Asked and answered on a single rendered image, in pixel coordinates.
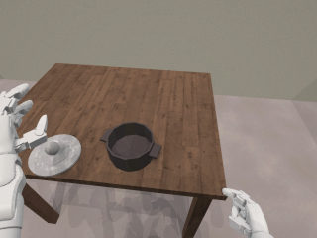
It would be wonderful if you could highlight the left robot forearm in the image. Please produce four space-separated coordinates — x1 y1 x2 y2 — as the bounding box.
0 153 27 238

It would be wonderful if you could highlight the lid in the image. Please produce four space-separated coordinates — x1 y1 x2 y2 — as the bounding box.
28 134 82 178

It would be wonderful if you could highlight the pot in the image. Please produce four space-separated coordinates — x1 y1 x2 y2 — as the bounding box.
100 121 162 172

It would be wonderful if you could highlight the table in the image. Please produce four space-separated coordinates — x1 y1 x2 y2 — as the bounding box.
16 63 228 238

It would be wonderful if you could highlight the robot right hand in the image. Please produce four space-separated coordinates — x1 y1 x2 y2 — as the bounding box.
222 188 269 238

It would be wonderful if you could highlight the knob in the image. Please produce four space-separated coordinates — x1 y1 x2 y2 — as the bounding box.
44 141 59 155

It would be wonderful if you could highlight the robot left hand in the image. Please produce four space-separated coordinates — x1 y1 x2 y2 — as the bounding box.
0 83 48 155

